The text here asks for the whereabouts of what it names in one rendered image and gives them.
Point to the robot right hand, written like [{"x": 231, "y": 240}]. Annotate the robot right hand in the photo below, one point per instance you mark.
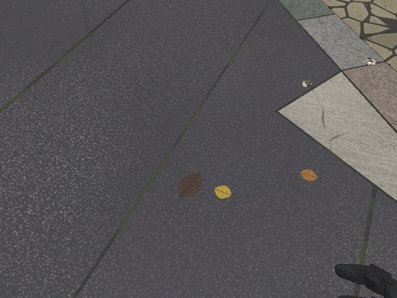
[{"x": 374, "y": 278}]

